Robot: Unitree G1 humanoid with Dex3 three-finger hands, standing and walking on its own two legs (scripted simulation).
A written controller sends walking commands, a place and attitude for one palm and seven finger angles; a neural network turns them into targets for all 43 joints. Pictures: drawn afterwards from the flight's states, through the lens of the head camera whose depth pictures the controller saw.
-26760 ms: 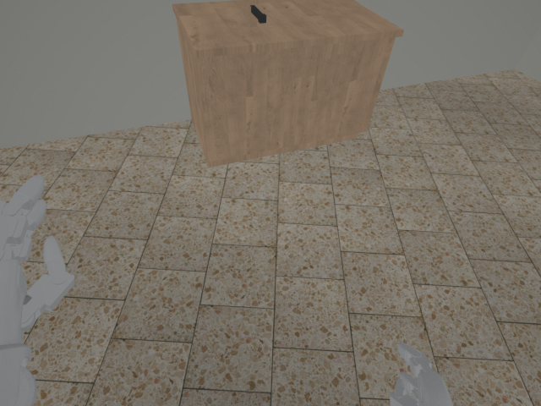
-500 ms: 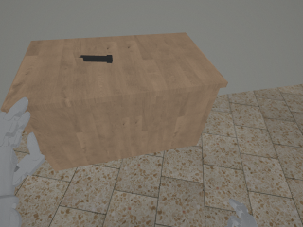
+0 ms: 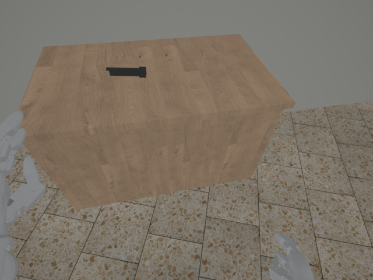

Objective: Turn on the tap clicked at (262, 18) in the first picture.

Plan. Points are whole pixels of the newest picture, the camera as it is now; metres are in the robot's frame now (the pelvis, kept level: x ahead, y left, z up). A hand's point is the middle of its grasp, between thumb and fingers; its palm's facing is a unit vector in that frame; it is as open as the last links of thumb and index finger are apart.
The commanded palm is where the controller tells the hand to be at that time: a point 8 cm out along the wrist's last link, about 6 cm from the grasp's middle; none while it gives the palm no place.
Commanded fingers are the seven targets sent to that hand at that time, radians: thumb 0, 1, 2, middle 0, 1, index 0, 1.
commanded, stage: turn to face it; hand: left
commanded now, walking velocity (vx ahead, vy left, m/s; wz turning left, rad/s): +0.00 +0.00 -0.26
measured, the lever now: (142, 72) +0.79 +0.22 +0.00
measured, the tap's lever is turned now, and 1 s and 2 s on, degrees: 79 79 79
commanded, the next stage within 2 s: take the last steps up to it in 0.04 s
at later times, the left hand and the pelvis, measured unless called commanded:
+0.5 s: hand (62, 160) +0.27 +0.23 +0.16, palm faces +0.41 -0.85 -0.32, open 7.5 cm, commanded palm +0.21 +0.27 +0.18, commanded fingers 0.00 0.90 0.90 -0.20 -0.30 -0.20 -0.30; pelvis +0.04 -0.01 -0.01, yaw -1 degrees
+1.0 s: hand (111, 106) +0.41 +0.19 +0.16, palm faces +0.33 -0.82 -0.47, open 7.4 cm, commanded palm +0.36 +0.24 +0.18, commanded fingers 0.00 0.90 0.90 -0.20 -0.30 -0.20 -0.30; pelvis +0.18 -0.03 -0.01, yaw -3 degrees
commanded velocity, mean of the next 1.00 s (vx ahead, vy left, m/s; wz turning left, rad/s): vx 0.25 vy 0.05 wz -0.06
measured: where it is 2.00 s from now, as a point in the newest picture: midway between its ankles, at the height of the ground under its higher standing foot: (188, 272)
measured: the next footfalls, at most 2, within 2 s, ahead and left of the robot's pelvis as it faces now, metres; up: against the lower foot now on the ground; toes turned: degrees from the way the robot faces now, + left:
left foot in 0.60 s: +0.13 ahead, +0.12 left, +0.00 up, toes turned +1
right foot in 0.88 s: +0.30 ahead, -0.12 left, +0.00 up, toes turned -6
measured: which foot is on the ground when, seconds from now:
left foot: down 0.00-0.40, up 0.42-0.58, down 0.60-0.90, up 0.92-1.00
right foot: down 0.00-0.60, up 0.62-0.86, down 0.88-1.00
